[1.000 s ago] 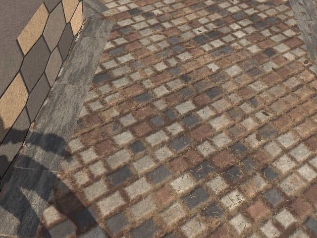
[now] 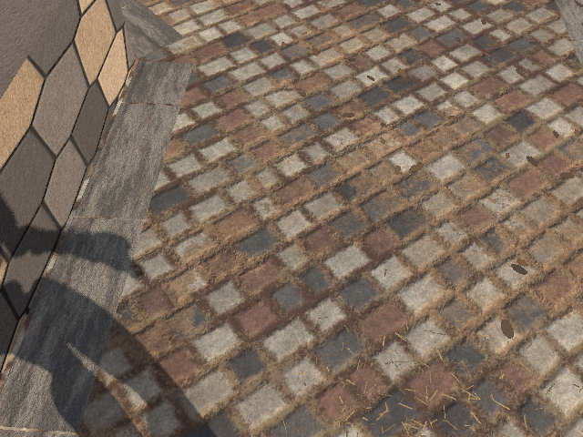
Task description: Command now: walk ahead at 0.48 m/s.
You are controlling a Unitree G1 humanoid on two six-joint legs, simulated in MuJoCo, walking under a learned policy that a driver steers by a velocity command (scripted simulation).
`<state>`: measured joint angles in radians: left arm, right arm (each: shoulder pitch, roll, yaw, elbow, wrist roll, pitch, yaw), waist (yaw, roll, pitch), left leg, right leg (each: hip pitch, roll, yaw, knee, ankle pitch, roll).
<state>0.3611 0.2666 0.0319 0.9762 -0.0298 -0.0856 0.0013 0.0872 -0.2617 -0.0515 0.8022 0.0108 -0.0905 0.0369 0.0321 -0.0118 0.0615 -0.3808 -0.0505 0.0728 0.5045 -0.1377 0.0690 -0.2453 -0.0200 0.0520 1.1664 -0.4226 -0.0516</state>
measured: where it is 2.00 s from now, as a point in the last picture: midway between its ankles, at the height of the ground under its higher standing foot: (360, 216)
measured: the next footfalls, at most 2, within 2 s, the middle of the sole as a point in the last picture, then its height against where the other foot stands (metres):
right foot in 0.42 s outside the picture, level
left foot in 0.96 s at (284, 323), level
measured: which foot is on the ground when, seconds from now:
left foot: down 0.00-0.42, up 0.44-0.94, down 0.96-1.00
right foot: up 0.00-0.40, down 0.42-0.98, up 1.00-1.00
